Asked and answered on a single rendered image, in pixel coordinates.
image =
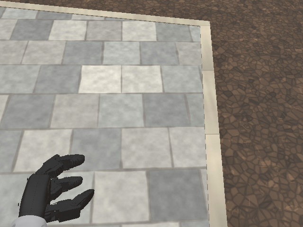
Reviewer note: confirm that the robot left hand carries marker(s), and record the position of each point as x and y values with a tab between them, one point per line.
44	186

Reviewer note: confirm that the left robot forearm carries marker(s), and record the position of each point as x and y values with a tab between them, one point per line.
29	221

